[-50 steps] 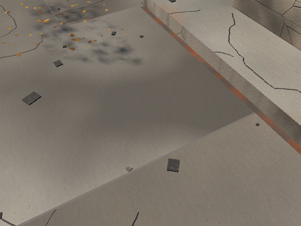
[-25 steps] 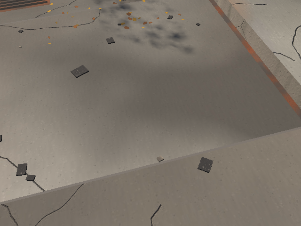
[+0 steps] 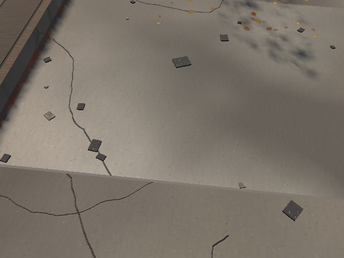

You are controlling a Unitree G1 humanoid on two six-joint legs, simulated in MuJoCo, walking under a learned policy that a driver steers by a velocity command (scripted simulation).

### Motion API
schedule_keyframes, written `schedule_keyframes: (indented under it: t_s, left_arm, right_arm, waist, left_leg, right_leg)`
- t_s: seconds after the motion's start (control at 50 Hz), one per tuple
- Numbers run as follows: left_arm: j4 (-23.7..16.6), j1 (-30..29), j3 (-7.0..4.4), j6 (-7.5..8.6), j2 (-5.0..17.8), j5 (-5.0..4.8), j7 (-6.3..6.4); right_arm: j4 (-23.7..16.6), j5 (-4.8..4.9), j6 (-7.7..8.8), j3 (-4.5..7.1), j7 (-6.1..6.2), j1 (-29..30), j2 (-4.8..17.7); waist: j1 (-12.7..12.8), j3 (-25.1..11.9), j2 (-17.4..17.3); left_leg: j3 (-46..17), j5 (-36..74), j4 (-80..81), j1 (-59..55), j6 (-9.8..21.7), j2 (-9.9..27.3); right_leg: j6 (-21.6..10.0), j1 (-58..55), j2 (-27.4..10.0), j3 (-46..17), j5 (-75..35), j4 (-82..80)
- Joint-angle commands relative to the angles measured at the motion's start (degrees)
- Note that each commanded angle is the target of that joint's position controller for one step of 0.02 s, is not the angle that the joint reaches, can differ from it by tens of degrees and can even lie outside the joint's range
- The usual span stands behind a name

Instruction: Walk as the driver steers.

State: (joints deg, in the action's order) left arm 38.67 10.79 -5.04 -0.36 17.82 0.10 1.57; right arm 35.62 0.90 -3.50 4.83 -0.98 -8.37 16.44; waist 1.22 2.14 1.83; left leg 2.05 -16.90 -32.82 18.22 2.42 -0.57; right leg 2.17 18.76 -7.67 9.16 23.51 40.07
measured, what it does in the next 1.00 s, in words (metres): walks ahead: right foot, then left foot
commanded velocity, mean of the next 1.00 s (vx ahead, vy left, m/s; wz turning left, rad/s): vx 0.23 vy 0.00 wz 0.07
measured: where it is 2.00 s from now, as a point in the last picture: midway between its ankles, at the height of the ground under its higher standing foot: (187, 190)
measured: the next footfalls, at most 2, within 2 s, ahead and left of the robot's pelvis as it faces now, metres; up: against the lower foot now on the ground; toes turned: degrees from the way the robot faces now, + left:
right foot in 0.42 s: +0.07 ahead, -0.12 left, +0.00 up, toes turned +7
left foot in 0.78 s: +0.22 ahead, +0.17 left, +0.00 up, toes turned +6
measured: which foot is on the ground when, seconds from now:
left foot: down 0.00-0.44, up 0.46-0.76, down 0.78-1.00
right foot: up 0.00-0.40, down 0.42-0.78, up 0.80-1.00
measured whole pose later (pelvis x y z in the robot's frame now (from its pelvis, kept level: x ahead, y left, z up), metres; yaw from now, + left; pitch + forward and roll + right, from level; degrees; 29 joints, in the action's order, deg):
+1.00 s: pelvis +0.22 +0.08 +0.02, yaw -1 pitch +1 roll +1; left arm 40.6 14.7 -4.1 2.3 17.6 -1.9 -0.3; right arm 44.0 -0.7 5.8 3.4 -0.7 -19.4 14.1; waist -2.2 -0.1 3.0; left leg 7.2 -13.6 -18.9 6.6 2.7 -1.2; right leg -0.8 35.7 -3.8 -4.7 11.4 65.1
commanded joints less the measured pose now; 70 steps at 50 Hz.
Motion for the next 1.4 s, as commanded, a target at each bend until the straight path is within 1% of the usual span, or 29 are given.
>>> schedule_keyframes:
  t_s: [0.02,0.04,0.08,0.22,0.32,0.4,0.42,0.44,0.46,0.48,0.52,0.56,0.64,0.68,0.76,0.78,0.8,0.82,0.84,0.88,0.92,1.06,1.18,1.26,1.3,1.32,1.34,1.36,1.4]
  left_arm:
    - [-6.8,-5.4,-1.00,1.00,5.4,1.27,0.40]
    - [-6.6,-5.7,-1.34,0.75,6.2,0.15,0.47]
    - [-4.3,-3.0,-1.88,0.13,6.9,0.62,1.24]
    - [-2.9,-2.4,-0.22,0.04,3.0,0.17,0.51]
    - [-3.0,-3.3,-0.05,0.33,3.6,-0.32,-0.01]
    - [-1.4,0.2,0.38,1.80,2.8,-0.35,-0.80]
    - [-1.3,2.4,0.29,2.38,3.8,-0.28,-0.64]
    - [-0.9,4.5,-0.39,2.90,7.0,-0.20,-0.50]
    - [0.9,8.4,-1.26,3.31,8.6,-0.26,-0.92]
    - [1.1,10.1,-1.32,3.72,8.8,-0.17,-1.19]
    - [1.5,11.8,-0.82,4.53,7.4,0.01,-0.72]
    - [1.3,10.6,-0.55,4.86,6.6,-0.77,-0.43]
    - [0.7,8.0,-0.68,4.13,7.0,-1.01,-0.79]
    - [1.2,9.6,-0.98,3.93,8.2,-1.56,-1.31]
    - [1.2,8.4,-0.20,3.67,7.0,-1.75,-1.55]
    - [0.5,7.5,0.99,3.97,3.4,-0.99,-1.70]
    - [-2.5,10.3,2.69,4.73,-2.4,-0.96,-1.11]
    - [-2.2,11.0,1.38,5.25,2.8,-2.82,-0.66]
    - [-2.2,8.8,0.32,5.19,5.9,-3.69,-0.80]
    - [-1.5,6.1,0.22,4.75,5.0,-2.41,-0.96]
    - [-0.7,6.7,0.05,3.83,3.7,-2.22,-1.58]
    - [-3.5,-1.2,1.15,3.01,0.5,-1.53,-2.71]
    - [-7.9,-12.5,2.22,3.66,-0.7,-1.72,-5.39]
    - [-7.8,-5.2,-0.15,3.01,4.1,-1.70,-5.84]
    - [-4.0,12.5,-3.48,2.02,10.2,-1.76,-4.09]
    - [-3.8,11.3,-4.01,2.05,15.8,-1.84,-3.19]
    - [-5.7,13.3,-3.14,3.05,13.4,-1.29,-3.36]
    - [-5.0,11.6,-2.29,3.74,10.0,-0.86,-3.54]
    - [-5.5,3.9,-1.27,4.35,7.0,-1.15,-3.51]
  right_arm:
    - [-3.5,-2.28,2.56,3.79,0.33,-8.1,13.9]
    - [-3.0,-2.08,3.39,2.90,0.41,-5.5,12.4]
    - [-3.5,0.02,3.37,1.65,1.17,0.7,8.7]
    - [-2.0,-1.22,3.09,0.28,2.31,0.9,7.3]
    - [-0.7,-1.52,2.89,-0.12,1.50,0.7,7.6]
    - [0.9,-0.57,3.06,-0.94,1.21,-0.8,6.8]
    - [0.8,-1.05,3.51,-1.42,1.11,-0.4,5.7]
    - [-0.1,-1.51,4.30,-1.93,0.80,-0.5,3.5]
    - [-1.1,-0.95,5.17,-1.98,0.77,1.7,2.8]
    - [-2.1,0.02,6.05,-1.28,0.86,4.2,4.8]
    - [-2.7,1.08,6.78,-0.04,0.66,6.4,6.7]
    - [-2.2,0.76,7.48,-0.44,-0.19,5.4,4.5]
    - [-1.5,-0.06,8.29,-1.70,-1.77,6.7,0.7]
    - [-1.6,0.29,8.17,-1.49,-1.99,6.8,1.7]
    - [1.5,0.74,8.26,0.95,-1.07,-5.9,6.4]
    - [2.7,0.28,8.41,2.14,-0.17,-14.0,9.5]
    - [2.8,-1.64,8.26,3.36,0.24,-19.6,16.8]
    - [3.2,-1.79,8.77,2.63,-0.14,-19.1,13.8]
    - [3.2,-1.07,9.06,1.40,-0.11,-15.4,10.2]
    - [3.1,-1.22,9.28,0.10,-0.01,-9.7,5.7]
    - [3.4,-1.78,9.80,-0.13,0.22,-7.6,4.1]
    - [6.5,-1.53,10.14,0.62,1.19,-8.3,6.0]
    - [9.7,-0.44,8.38,1.14,1.80,-13.0,8.7]
    - [9.4,0.00,6.50,1.99,2.65,-12.1,12.4]
    - [7.9,0.07,6.57,1.51,3.12,-10.6,11.9]
    - [4.9,-2.45,7.82,-1.22,2.13,-16.0,2.2]
    - [3.2,-0.59,10.39,-1.35,1.16,-12.8,5.7]
    - [1.1,1.60,11.51,-0.40,0.69,-5.8,9.0]
    - [1.2,0.02,12.13,-0.77,1.30,-4.6,8.0]
  waist:
    - [-6.2,-11.8,-12.3]
    - [-4.1,-9.1,-10.8]
    - [-1.1,-7.0,-8.2]
    - [-1.4,-7.9,-9.2]
    - [-2.8,-5.3,-10.1]
    - [-1.1,-3.7,-8.1]
    - [-0.3,-4.0,-6.4]
    - [-1.0,-3.5,0.3]
    - [0.6,-2.6,9.0]
    - [2.2,0.7,12.6]
    - [3.2,4.1,9.2]
    - [2.3,3.0,6.1]
    - [2.3,0.5,7.0]
    - [2.5,0.4,7.2]
    - [-5.3,-2.4,4.6]
    - [-9.4,-7.2,-0.3]
    - [-8.6,-14.1,-18.0]
    - [-8.6,-13.4,-17.0]
    - [-7.0,-6.5,-13.4]
    - [-4.5,-1.5,-8.5]
    - [-2.6,-0.6,-9.0]
    - [-3.0,2.5,-5.0]
    - [-6.4,5.4,-3.6]
    - [0.2,-2.9,-8.2]
    - [9.8,-11.8,-4.8]
    - [2.0,-15.7,11.7]
    - [5.0,-26.7,7.5]
    - [6.4,-18.6,3.2]
    - [0.6,-7.4,-3.6]
  left_leg:
    - [-30.9,36.5,12.2,-19.6,19.5,22.8]
    - [-25.4,32.2,12.4,-16.6,16.4,19.6]
    - [-19.0,27.4,12.4,-13.2,11.1,14.4]
    - [-15.0,25.9,12.7,-10.8,10.6,11.2]
    - [-18.2,18.7,12.4,-6.9,11.5,11.9]
    - [-20.9,-13.2,13.5,-0.6,8.2,8.3]
    - [-20.7,-17.1,10.6,2.8,6.5,6.8]
    - [-14.5,-17.7,4.4,9.0,4.0,2.2]
    - [-4.4,-14.7,-5.9,13.4,0.8,-3.4]
    - [-1.3,-13.2,-13.5,19.1,-0.6,-3.0]
    - [-5.5,-16.2,-26.2,28.2,-0.7,0.8]
    - [-5.4,-8.9,-25.0,30.6,-0.3,3.4]
    - [0.7,0.7,-9.3,12.9,-2.0,1.4]
    - [1.5,2.7,-4.6,6.8,-2.5,0.3]
    - [0.6,8.1,3.5,-13.8,-0.5,-0.8]
    - [-7.1,4.8,5.6,-24.3,1.8,6.3]
    - [-33.0,-8.1,13.7,-35.1,9.1,22.6]
    - [-46.0,-21.4,20.6,-31.1,13.1,24.6]
    - [-38.5,-22.9,20.8,-26.6,11.6,23.8]
    - [-24.4,-8.8,21.5,-18.8,8.3,18.4]
    - [-14.6,2.8,23.2,-14.9,6.5,15.1]
    - [0.5,19.5,25.6,-14.4,6.7,14.0]
    - [7.2,28.0,23.1,-21.3,5.2,15.8]
    - [10.1,63.9,5.6,-26.2,3.5,16.2]
    - [10.7,50.5,-21.1,-9.4,0.3,12.9]
    - [7.6,-11.8,-43.1,16.9,-3.3,1.6]
    - [-7.4,-18.0,-52.1,24.3,-3.2,-2.2]
    - [-9.3,-11.6,-50.5,29.0,-2.3,1.1]
    - [-8.2,-3.6,-39.8,24.5,-1.9,5.6]
  right_leg:
    - [2.2,22.5,5.4,-10.8,16.2,28.9]
    - [1.3,22.8,4.8,-12.3,11.2,30.3]
    - [1.5,21.9,3.7,-12.8,2.2,26.7]
    - [3.0,12.2,4.3,-11.6,-5.8,13.2]
    - [2.0,3.7,4.9,-10.8,-2.4,1.0]
    - [-1.4,-8.1,7.6,-7.5,-8.1,-12.8]
    - [-3.5,-11.8,4.5,-11.2,-7.0,-12.6]
    - [-7.1,-14.7,-0.2,-16.8,-2.8,-13.8]
    - [-12.1,-14.3,-4.4,-26.5,9.9,-20.6]
    - [-16.4,-15.0,-11.3,-37.8,14.9,-27.3]
    - [-18.4,-17.1,-13.8,-42.1,13.2,-29.5]
    - [-15.8,-20.4,-10.8,-35.2,7.2,-29.6]
    - [-12.2,-11.5,-3.2,-19.0,-8.8,-29.8]
    - [-12.9,-8.5,-3.9,-18.8,-9.6,-29.4]
    - [-9.6,-0.5,-3.0,-18.9,-13.2,-19.3]
    - [-6.5,5.4,1.4,-14.8,-11.6,-4.4]
    - [-2.5,19.8,8.4,-10.3,6.4,18.7]
    - [-2.5,25.1,8.6,-17.6,8.7,29.8]
    - [-3.5,28.9,5.7,-18.2,3.9,33.1]
    - [-4.0,26.9,2.6,-17.3,-5.5,30.5]
    - [-3.8,22.7,1.2,-17.1,-10.7,28.0]
    - [-1.8,25.0,1.9,-14.8,-23.3,12.3]
    - [-4.8,23.1,3.4,-7.2,-25.0,-2.4]
    - [-9.8,8.8,10.6,-1.8,-14.4,-3.4]
    - [-14.4,-20.7,10.1,-8.7,-16.8,-8.4]
    - [-23.1,-40.4,-5.3,-38.6,-12.5,-10.1]
    - [-29.1,-45.2,-12.0,-60.3,-1.9,-20.4]
    - [-25.0,-40.0,-10.0,-52.4,-3.1,-23.3]
    - [-21.0,-21.7,-4.8,-38.7,-14.7,-24.1]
